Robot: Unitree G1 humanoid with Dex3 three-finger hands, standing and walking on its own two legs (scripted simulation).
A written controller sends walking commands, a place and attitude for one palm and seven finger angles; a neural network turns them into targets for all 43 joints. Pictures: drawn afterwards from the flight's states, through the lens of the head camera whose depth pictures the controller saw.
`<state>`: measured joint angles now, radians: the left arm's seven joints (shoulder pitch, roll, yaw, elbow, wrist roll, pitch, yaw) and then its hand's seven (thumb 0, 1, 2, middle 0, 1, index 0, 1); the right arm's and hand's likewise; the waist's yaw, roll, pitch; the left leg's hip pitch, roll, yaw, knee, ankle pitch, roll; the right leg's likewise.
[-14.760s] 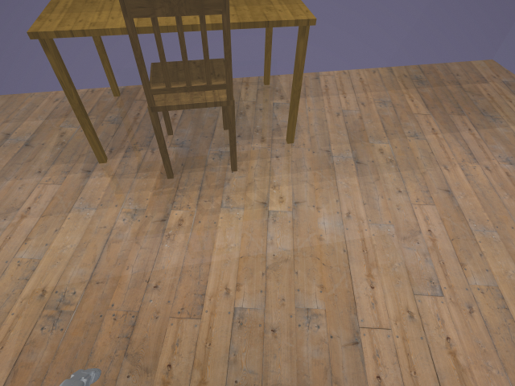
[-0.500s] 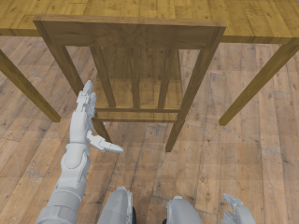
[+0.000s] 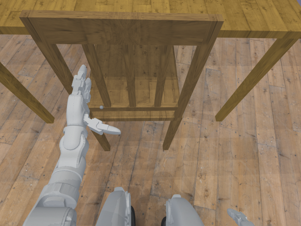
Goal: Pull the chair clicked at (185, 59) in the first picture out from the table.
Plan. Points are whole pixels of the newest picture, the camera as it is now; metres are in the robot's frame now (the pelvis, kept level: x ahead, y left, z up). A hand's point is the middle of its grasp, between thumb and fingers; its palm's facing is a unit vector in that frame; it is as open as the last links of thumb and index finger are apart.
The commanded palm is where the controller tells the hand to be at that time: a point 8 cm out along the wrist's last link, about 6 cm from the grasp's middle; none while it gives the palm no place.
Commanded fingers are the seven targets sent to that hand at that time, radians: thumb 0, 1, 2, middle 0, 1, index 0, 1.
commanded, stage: push the fingers through the gap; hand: left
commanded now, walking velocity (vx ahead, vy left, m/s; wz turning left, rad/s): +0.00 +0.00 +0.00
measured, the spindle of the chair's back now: (130, 80) +0.50 +0.06 +0.03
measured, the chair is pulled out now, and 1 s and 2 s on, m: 0.00 0.00 0.00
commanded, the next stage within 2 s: hook a spindle and tug to test in 1.00 s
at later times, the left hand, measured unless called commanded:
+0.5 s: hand (103, 92) +0.46 +0.13 +0.03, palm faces +0.05 -1.00 -0.03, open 17.0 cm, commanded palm +0.43 +0.18 +0.02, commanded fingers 0.00 -0.50 0.30 -0.06 -0.08 -0.06 -0.08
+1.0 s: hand (104, 87) +0.48 +0.13 +0.02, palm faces +0.05 -1.00 -0.03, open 17.0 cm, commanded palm +0.45 +0.17 +0.02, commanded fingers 0.00 -0.50 0.30 -0.06 -0.08 -0.06 -0.08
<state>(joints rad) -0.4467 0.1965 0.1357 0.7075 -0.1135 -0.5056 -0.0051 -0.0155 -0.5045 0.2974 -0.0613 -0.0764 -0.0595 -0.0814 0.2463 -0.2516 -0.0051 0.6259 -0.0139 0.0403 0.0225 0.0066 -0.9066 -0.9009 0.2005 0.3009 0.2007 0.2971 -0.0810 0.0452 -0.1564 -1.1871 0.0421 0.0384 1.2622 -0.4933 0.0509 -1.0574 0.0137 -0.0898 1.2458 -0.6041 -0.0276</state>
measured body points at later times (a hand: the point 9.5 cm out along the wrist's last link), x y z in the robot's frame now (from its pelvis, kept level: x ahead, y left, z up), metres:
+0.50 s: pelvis -0.01 +0.00 -0.01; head +0.13 +0.02 +0.42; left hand +0.45 +0.18 +0.03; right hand +0.06 -0.26 -0.13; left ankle +0.05 +0.09 -0.62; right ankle -0.01 -0.11 -0.62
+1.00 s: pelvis +0.00 +0.00 -0.01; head +0.14 +0.01 +0.42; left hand +0.47 +0.18 +0.03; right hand +0.03 -0.26 -0.13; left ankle +0.05 +0.09 -0.62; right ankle -0.01 -0.11 -0.62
